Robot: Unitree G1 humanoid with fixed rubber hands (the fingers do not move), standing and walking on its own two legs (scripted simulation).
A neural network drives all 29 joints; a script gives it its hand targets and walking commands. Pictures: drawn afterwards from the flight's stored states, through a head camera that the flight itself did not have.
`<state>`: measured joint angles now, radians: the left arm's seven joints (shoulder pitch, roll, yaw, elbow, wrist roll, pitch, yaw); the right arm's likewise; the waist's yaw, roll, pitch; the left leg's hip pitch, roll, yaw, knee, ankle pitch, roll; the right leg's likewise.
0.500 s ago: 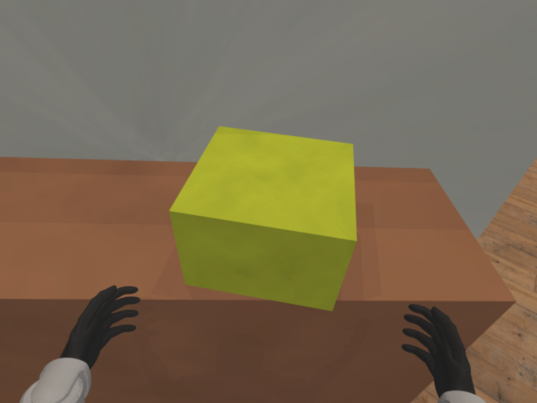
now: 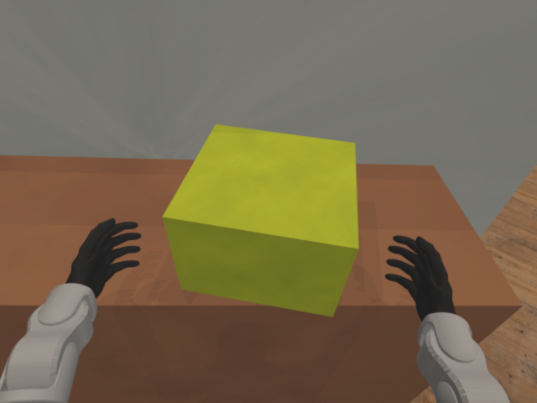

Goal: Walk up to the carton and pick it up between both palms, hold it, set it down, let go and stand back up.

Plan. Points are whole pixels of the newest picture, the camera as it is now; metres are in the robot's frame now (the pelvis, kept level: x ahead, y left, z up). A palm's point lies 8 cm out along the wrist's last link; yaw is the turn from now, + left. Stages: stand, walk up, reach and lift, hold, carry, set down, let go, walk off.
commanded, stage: reach and lift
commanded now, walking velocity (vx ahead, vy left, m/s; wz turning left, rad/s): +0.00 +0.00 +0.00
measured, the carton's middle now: (270, 214) +0.46 +0.02 +0.03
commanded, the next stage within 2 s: none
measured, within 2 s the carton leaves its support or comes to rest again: neither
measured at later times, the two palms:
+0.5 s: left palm (114, 205) +0.35 +0.24 +0.15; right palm (414, 244) +0.33 -0.18 +0.12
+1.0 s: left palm (125, 193) +0.38 +0.24 +0.14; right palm (409, 233) +0.36 -0.19 +0.11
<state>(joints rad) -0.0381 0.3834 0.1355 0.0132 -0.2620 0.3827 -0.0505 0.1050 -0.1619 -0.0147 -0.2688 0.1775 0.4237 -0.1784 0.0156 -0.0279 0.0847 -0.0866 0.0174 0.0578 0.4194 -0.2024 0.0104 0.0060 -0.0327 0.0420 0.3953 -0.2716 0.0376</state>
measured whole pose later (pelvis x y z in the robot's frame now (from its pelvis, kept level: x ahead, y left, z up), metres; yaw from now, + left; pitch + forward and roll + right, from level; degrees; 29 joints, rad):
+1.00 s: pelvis +0.01 +0.00 +0.00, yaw +0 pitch -3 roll +0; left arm -0.51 0.38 0.16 0.11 -0.26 0.61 -0.07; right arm -0.37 -0.26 -0.01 0.13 0.24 0.41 -0.23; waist 0.01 -0.03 0.14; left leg -0.16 0.02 0.06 0.42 -0.20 0.01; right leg -0.07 -0.03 0.04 0.39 -0.27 0.04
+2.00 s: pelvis +0.01 +0.00 +0.00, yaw +0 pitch +4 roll +0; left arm -0.52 0.38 -0.02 0.61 -0.26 0.06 -0.09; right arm -0.43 -0.18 -0.01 0.58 0.24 0.01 -0.18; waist 0.01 -0.03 0.02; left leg -0.30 0.02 0.06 0.42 -0.19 0.01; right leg -0.21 -0.03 0.04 0.39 -0.25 0.04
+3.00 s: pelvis +0.01 +0.00 +0.00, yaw +0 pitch +4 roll +0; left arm -0.52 0.20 0.17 0.70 -0.13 -0.05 -0.08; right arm -0.44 -0.02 -0.12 0.62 0.09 -0.05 -0.24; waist 0.01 -0.03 -0.01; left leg -0.30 0.02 0.06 0.42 -0.18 0.01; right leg -0.20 -0.03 0.04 0.39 -0.25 0.04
